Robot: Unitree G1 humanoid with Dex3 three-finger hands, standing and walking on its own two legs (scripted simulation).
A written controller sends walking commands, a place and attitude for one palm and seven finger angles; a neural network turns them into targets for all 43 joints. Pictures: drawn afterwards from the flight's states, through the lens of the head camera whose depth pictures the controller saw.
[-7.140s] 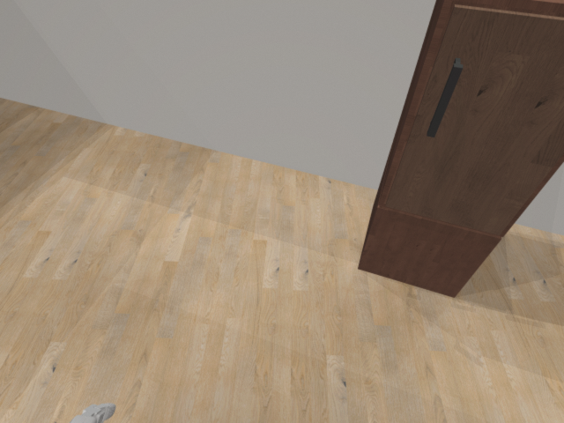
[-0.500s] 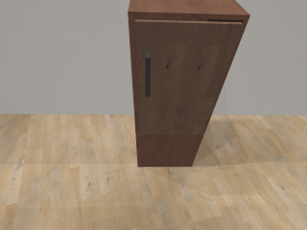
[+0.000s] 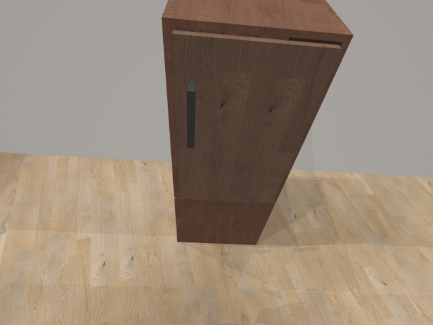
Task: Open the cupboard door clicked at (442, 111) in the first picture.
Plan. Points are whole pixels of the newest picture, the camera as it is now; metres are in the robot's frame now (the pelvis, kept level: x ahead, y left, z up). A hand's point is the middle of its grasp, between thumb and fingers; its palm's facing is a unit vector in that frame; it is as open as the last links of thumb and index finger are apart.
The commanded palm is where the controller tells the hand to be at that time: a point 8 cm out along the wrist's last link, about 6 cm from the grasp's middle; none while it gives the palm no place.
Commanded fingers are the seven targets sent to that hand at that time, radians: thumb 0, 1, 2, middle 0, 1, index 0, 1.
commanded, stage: shuffle to correct the standing spot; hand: left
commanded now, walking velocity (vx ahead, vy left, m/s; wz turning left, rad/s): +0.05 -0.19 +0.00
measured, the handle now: (191, 115) +0.57 +0.09 +0.06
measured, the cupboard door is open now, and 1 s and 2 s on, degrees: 0 0 0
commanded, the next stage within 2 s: come to a stop and stand still in 0.22 s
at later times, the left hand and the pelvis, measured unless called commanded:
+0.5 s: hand out of the picture +0.09 +0.06 -0.20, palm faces +0.09 -0.98 -0.15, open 7.2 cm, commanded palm none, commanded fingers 0.00 0.90 0.90 -0.20 -0.30 -0.20 -0.30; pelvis +0.06 -0.12 -0.01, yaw +2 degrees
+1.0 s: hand out of the picture +0.04 +0.10 -0.18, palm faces +0.06 -0.97 -0.22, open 7.4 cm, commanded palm none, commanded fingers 0.00 0.90 0.90 -0.20 -0.30 -0.20 -0.30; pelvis +0.02 -0.08 -0.01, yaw +1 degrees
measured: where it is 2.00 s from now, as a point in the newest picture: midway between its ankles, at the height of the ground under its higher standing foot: outside the picture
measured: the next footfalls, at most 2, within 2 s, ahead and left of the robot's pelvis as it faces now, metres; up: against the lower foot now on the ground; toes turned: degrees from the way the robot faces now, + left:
right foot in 0.18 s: +0.08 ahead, -0.19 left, +0.00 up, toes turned +2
left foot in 0.44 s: +0.07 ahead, +0.01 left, +0.00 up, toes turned +6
